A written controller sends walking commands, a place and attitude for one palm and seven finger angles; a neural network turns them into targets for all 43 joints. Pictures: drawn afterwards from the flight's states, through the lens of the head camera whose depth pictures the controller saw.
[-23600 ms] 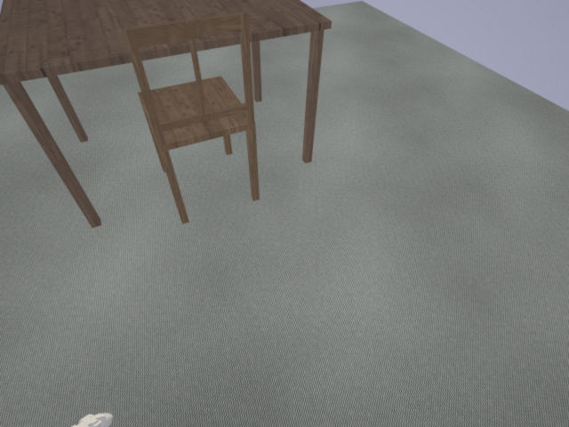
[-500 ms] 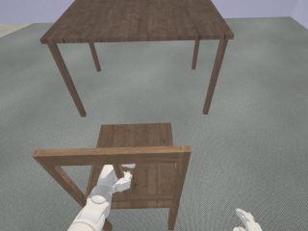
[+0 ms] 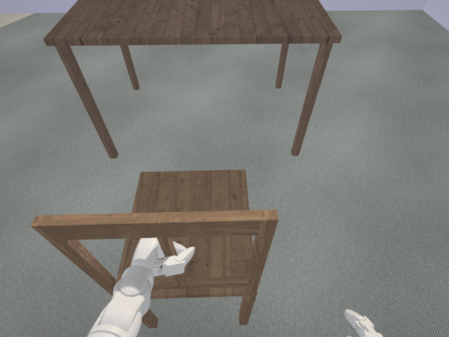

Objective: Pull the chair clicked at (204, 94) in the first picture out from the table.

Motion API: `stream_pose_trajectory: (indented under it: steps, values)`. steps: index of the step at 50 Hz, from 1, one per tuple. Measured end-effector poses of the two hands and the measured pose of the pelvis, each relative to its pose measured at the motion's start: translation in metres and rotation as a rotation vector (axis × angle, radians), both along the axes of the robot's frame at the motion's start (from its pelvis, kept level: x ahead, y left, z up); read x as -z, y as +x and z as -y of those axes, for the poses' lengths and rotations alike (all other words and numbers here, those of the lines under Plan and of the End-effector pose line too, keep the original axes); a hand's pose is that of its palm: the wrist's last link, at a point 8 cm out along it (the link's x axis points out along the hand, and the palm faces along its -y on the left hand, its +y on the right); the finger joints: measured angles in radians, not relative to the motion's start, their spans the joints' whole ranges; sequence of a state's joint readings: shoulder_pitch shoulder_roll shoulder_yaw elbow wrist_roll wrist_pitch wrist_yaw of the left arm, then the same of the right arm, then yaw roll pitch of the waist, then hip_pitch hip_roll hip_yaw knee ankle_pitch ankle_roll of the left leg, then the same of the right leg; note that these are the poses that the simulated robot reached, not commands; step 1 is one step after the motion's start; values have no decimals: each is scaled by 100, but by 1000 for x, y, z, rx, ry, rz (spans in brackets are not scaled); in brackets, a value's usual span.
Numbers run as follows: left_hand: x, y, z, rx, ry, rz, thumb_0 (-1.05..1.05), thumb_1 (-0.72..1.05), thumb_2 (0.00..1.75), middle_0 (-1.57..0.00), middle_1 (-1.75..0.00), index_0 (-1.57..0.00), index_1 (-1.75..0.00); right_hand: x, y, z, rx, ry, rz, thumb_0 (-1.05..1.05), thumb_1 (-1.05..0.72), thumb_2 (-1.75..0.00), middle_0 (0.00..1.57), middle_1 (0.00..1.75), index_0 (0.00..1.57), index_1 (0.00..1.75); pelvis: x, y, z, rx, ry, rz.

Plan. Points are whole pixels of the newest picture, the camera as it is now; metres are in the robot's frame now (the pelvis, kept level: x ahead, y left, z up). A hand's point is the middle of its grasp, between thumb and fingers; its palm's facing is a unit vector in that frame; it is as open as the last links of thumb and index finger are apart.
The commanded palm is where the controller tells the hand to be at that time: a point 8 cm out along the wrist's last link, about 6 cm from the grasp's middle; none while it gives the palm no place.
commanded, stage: open the thumb and straighten the fingers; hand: left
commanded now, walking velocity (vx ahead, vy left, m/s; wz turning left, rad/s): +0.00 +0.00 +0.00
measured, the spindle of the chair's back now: (173, 261) +0.29 +0.11 -0.09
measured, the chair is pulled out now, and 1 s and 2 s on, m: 0.76 0.76 0.76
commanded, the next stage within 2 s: draw the fingers out of the gap in 0.54 s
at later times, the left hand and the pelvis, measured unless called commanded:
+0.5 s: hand (177, 259) +0.28 +0.10 -0.05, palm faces -0.10 -0.98 -0.14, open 16.8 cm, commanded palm +0.26 +0.15 -0.03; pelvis +0.01 -0.01 -0.02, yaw +2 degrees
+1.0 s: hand (170, 299) +0.20 +0.10 -0.05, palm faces -0.08 -0.99 -0.14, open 17.5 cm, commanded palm +0.19 +0.15 -0.03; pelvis +0.02 -0.01 -0.03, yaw +3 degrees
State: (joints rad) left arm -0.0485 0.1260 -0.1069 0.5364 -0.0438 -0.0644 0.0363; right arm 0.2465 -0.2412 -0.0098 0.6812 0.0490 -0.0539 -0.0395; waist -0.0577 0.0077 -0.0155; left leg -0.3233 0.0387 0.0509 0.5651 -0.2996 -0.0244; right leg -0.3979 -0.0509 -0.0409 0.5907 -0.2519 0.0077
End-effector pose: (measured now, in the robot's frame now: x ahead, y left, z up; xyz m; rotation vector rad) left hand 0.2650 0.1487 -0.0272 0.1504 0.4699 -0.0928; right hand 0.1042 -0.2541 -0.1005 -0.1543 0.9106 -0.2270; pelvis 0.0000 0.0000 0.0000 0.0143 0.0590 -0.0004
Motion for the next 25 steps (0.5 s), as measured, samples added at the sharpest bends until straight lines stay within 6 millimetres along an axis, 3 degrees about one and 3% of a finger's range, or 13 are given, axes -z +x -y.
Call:
stream_pose_trajectory:
  steps: [5,11,17,25]
  values:
    - [2,2,-4,-10,6,-19,1,5,49,-45,-138,-48,-141,2,11,7,-14,-14,37,1,-91,-90,20,30,20,30,6,1,0,-3,2,-29]
    - [1,4,-4,-17,12,-28,0,-32,31,-39,-116,-40,-118,7,30,1,-40,1,91,1,-91,-90,20,30,20,30,12,4,1,-10,5,-50]
    - [2,2,0,-16,10,-36,-1,-47,23,-27,-80,-27,-81,11,48,-10,-75,26,131,1,-91,-90,20,30,20,30,17,9,3,-19,7,-63]
    - [3,-3,-2,-28,23,-46,-1,-53,21,-10,-29,-10,-30,13,62,-13,-104,27,154,1,-90,-90,20,30,20,30,22,15,8,-32,5,-74]
